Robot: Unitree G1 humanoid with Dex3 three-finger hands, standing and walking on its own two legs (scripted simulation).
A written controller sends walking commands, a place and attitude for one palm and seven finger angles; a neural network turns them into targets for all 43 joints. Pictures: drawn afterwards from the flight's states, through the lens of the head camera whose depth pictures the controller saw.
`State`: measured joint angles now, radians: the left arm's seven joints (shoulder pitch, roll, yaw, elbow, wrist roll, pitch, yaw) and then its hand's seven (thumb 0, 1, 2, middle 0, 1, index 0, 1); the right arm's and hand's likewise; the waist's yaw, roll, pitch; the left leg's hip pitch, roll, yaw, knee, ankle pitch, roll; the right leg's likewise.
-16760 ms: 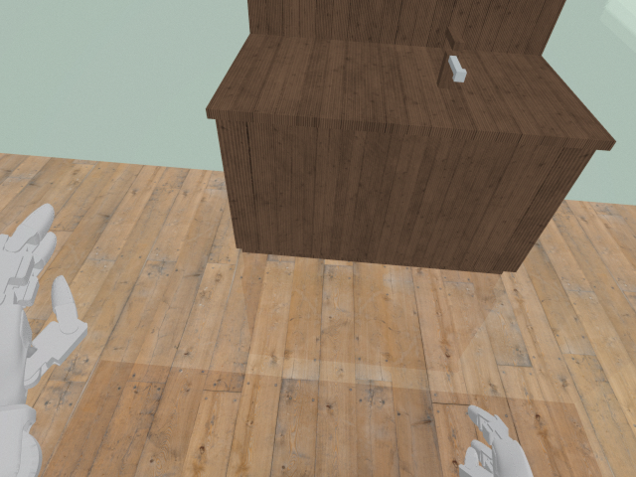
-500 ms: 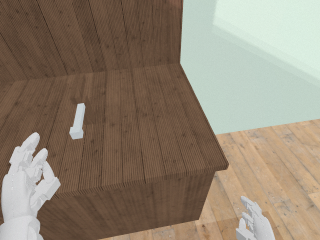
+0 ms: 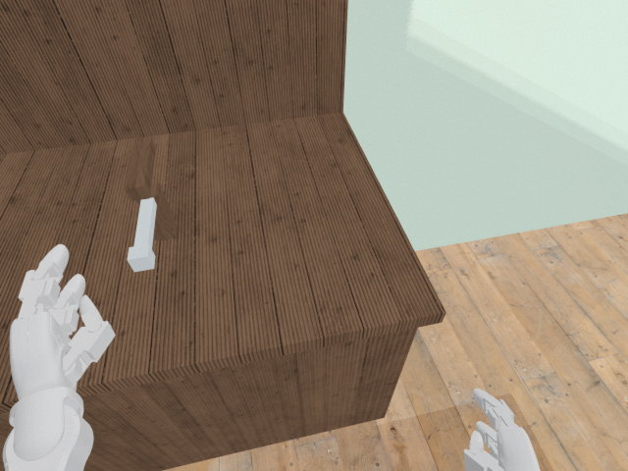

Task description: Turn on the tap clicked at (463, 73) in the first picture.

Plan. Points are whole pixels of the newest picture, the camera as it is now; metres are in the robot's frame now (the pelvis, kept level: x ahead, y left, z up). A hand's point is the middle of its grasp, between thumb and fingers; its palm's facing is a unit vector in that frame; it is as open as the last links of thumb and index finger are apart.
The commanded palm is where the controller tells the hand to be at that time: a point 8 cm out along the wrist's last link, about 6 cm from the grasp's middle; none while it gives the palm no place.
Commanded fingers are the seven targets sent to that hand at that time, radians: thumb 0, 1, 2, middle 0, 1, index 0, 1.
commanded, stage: reach beside the lever's end, fingers flat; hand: left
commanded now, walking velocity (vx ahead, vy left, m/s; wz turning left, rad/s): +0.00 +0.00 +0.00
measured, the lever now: (141, 258) +0.37 +0.30 +0.06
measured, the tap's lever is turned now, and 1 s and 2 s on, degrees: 0 0 0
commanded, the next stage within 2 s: push the lever round in 1.44 s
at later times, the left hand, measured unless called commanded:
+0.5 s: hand (104, 306) +0.27 +0.29 +0.08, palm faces +0.54 -0.84 -0.09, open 7.6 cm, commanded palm +0.24 +0.32 +0.08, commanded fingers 0.00 0.90 0.90 -0.16 -0.19 -0.16 -0.19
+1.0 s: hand (118, 280) +0.32 +0.31 +0.06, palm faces +0.53 -0.84 -0.09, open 7.8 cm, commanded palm +0.29 +0.35 +0.06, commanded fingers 0.00 0.90 0.90 -0.15 -0.15 -0.15 -0.15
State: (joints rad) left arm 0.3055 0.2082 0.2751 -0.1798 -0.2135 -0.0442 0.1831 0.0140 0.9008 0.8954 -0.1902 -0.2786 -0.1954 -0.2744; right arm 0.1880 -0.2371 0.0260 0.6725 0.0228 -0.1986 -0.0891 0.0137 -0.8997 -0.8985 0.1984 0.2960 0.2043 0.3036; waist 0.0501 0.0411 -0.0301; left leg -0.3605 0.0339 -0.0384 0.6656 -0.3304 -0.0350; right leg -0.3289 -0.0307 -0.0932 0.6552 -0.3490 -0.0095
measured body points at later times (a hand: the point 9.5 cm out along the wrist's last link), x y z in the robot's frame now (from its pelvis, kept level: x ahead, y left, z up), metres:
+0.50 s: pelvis +0.00 +0.01 +0.00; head +0.02 +0.00 +0.45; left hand +0.24 +0.33 +0.09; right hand +0.17 -0.24 -0.10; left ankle +0.01 +0.14 -0.72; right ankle +0.00 -0.11 -0.72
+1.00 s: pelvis +0.00 +0.01 -0.01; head +0.04 +0.01 +0.44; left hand +0.29 +0.35 +0.07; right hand +0.13 -0.25 -0.12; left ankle +0.01 +0.14 -0.72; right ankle +0.00 -0.11 -0.72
